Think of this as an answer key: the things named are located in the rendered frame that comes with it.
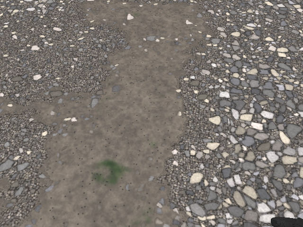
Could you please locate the right robot hand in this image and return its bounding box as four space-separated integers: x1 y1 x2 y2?
271 217 303 227

